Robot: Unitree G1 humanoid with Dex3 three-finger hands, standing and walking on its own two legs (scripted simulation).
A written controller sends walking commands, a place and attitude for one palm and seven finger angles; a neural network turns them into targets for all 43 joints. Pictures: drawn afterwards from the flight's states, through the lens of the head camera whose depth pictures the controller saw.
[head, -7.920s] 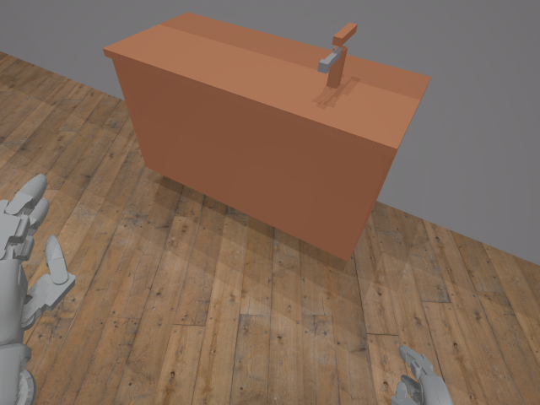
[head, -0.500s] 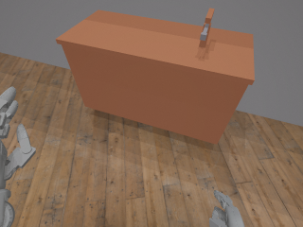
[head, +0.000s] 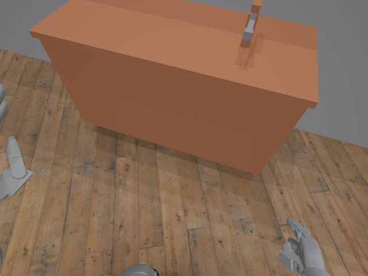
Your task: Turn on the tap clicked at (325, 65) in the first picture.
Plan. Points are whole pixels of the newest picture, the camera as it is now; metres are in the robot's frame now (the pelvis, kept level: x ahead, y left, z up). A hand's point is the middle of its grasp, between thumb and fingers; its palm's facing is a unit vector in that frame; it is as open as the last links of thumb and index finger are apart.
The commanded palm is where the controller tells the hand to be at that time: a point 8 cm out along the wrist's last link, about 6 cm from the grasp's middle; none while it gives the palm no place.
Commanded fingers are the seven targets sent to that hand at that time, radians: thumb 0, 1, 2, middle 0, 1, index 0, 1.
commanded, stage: turn to face it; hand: left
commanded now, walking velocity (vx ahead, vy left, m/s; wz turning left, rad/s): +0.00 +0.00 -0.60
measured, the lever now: (247, 34) +0.82 -0.13 +0.06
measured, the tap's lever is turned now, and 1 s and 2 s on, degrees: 0 0 0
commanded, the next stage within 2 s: take the last steps up to it in 0.94 s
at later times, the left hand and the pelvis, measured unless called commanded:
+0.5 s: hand (151, 130) +0.31 +0.09 +0.18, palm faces +0.11 -0.85 -0.52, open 7.4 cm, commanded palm +0.26 +0.16 +0.19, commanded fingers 0.00 0.90 0.90 -0.20 -0.30 -0.20 -0.30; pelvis +0.03 -0.07 +0.00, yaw -16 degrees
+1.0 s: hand (171, 138) +0.30 +0.06 +0.19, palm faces -0.02 -0.92 -0.39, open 7.4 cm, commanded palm +0.27 +0.12 +0.19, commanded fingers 0.00 0.90 0.90 -0.20 -0.30 -0.20 -0.30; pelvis -0.01 -0.05 +0.01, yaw -29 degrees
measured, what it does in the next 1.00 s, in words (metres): steps on the spot, turning right: right foot, then left foot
